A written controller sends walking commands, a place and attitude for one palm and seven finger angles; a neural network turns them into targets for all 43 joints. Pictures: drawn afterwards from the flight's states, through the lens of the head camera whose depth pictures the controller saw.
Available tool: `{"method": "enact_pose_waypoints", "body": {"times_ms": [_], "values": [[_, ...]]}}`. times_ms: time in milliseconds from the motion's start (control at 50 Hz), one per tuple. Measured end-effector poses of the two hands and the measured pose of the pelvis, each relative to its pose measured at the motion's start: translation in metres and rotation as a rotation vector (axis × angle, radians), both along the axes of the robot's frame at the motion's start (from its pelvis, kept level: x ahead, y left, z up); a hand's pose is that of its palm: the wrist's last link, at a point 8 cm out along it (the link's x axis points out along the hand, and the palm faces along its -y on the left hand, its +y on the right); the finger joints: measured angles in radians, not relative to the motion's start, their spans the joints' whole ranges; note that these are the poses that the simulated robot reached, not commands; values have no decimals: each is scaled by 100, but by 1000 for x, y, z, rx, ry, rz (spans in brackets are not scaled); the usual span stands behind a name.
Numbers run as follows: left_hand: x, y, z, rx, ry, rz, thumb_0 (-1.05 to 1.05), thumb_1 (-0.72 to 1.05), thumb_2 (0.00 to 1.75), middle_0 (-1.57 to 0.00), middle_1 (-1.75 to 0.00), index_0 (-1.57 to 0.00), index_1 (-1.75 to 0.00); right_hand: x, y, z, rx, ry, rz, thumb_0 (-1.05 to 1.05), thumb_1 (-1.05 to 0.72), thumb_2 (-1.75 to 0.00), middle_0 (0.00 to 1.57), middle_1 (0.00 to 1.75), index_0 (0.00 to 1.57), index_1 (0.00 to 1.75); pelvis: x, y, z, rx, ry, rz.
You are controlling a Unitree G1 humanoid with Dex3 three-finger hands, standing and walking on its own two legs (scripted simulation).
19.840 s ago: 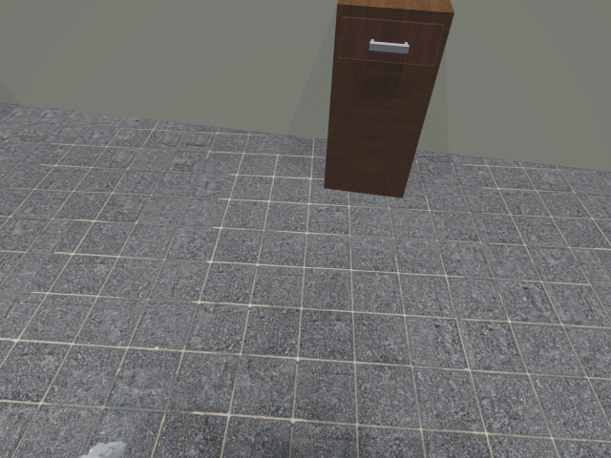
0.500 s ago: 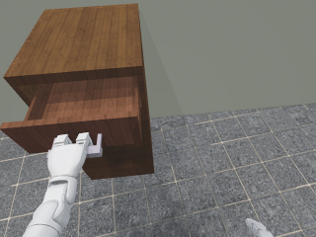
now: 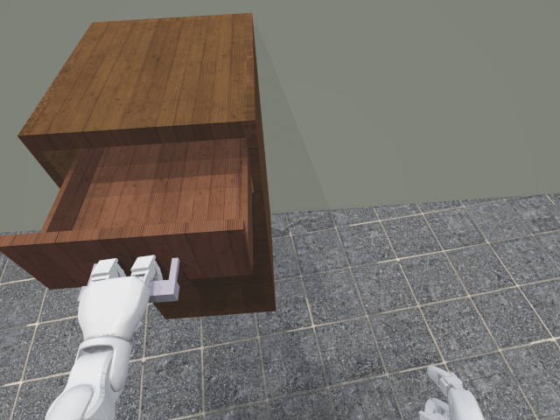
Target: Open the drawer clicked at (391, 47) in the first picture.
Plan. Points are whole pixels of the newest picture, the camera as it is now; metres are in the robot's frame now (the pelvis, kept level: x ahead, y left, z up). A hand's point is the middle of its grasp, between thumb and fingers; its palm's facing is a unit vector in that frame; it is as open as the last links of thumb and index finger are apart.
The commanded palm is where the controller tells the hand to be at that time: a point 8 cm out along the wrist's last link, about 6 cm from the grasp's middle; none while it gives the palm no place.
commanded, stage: pull the drawer open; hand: left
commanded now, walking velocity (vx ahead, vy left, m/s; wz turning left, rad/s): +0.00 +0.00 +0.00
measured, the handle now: (133, 280) +0.31 +0.26 +0.00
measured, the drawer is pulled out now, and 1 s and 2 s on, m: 0.20 0.30 0.30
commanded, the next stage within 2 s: open the thumb to release the handle in 1.18 s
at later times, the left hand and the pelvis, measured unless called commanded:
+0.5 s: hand (123, 358) +0.20 +0.24 -0.02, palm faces -0.02 -0.08 -1.00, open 5.7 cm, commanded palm +0.17 +0.25 +0.03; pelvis +0.00 +0.00 +0.00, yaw -1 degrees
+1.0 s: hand (116, 389) +0.17 +0.24 -0.02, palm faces -0.03 -0.09 -1.00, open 5.7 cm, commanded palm +0.12 +0.24 +0.03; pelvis +0.00 -0.01 -0.01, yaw -1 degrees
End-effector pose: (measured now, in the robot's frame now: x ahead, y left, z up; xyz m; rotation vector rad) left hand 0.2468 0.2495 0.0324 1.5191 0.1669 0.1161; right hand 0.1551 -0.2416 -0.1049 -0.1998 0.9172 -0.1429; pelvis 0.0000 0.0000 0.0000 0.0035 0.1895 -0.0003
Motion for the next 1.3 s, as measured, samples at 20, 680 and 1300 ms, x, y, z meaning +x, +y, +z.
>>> {"method": "enact_pose_waypoints", "body": {"times_ms": [20, 680, 1300], "values": [[-2, 0, 0, -1, 0, 1, 1, 71, 80, -33, -135, -42, -135, 0, -1, 0, 0, -1, -2, 1, -90, -90, 20, 30, 21, 30, 1, 0, 0, 0, 0, -1], [-88, -11, 1, -29, -9, 24, 1, 69, 80, -33, -135, -42, -135, 48, 23, 12, 33, -124, 113, 1, -90, -90, 20, 30, 21, 30, 1, 0, -7, 3, -27, -4], [-104, -13, 2, -18, -8, 24, 0, 69, 74, -32, -135, -42, -135, 29, 4, -3, 26, -90, 97, 1, -90, -90, 20, 30, 20, 30, 1, -4, -18, 8, 6, -20]]}}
